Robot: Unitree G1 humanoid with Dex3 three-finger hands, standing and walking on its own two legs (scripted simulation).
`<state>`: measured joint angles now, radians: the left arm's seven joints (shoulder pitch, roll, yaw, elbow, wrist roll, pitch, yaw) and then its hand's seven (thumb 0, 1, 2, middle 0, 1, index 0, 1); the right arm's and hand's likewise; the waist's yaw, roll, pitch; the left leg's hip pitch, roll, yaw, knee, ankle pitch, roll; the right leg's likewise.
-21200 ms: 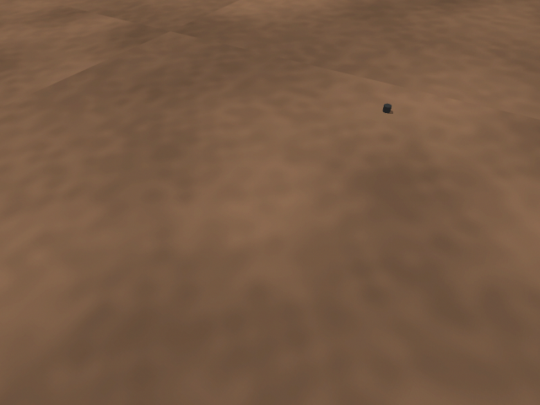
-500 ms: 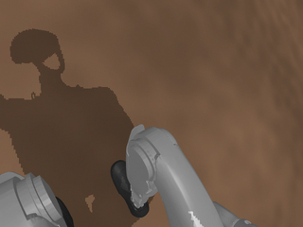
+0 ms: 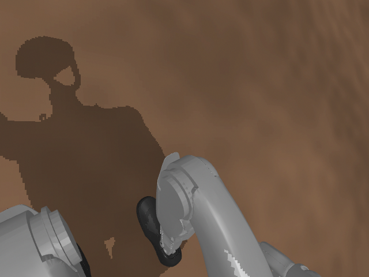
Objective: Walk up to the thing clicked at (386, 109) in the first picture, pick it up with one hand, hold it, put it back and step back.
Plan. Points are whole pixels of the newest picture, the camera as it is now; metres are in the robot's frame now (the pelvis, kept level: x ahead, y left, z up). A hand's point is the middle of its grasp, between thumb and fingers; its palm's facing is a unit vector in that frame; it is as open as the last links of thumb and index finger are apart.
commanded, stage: close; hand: left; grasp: from above
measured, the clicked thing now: out of the picture +0.44 +0.36 -0.29
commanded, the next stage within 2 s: settle in 0.76 s
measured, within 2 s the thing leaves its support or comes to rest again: leaves its support in 1.14 s
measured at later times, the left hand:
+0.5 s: hand out of the picture +0.43 +0.35 -0.26, palm faces -0.42 -0.19 -0.89, open 8.7 cm
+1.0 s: hand out of the picture +0.42 +0.35 -0.26, palm faces -0.42 -0.20 -0.88, open 7.0 cm
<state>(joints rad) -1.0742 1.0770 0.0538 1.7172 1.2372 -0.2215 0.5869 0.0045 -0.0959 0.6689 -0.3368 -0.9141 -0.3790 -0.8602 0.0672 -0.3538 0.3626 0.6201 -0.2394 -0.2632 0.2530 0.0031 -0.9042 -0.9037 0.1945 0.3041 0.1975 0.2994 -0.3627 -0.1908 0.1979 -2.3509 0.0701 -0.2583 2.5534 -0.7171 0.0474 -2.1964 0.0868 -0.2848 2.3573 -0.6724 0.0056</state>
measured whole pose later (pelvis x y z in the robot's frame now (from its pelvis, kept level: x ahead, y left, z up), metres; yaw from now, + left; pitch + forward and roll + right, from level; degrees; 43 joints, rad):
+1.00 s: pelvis +0.00 +0.00 +0.00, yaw +0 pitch +26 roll -16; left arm -1.04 1.04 0.05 1.68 1.21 -0.22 0.57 0.01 0.40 0.31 -0.72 -0.55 -0.88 -0.50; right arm 0.07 -0.34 0.36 0.61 -0.23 -0.25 0.24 0.00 -0.91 -0.90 0.20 0.30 0.20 0.30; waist -0.35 -0.18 0.19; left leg -2.34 0.07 -0.26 2.54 -0.70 0.05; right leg -2.19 0.09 -0.28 2.35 -0.66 0.01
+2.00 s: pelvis +0.00 -0.01 +0.03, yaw +7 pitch +33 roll -10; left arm -0.94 0.79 0.04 1.31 1.17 -0.17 0.27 -0.03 0.38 0.16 -0.90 -0.36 -1.05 -0.32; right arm 0.17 -0.30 0.13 0.68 -0.11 -0.06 0.16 0.00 -0.92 -0.90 0.20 0.30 0.20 0.30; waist -0.23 -0.01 -0.04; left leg -2.34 0.05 -0.12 2.39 -0.65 0.04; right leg -2.23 0.04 -0.17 2.30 -0.67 -0.02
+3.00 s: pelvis +0.01 +0.00 +0.29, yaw +15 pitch +23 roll -4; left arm -0.37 0.52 -0.11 0.72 0.98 -0.02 0.08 -0.01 0.36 0.32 -0.81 -0.44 -0.95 -0.46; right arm 0.20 -0.24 0.00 0.68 0.05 0.01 -0.04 0.01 -0.91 -0.91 0.20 0.30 0.20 0.30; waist -0.08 0.04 -0.17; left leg -1.39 0.03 -0.03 1.52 -0.54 0.03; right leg -1.33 0.04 -0.06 1.47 -0.55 0.00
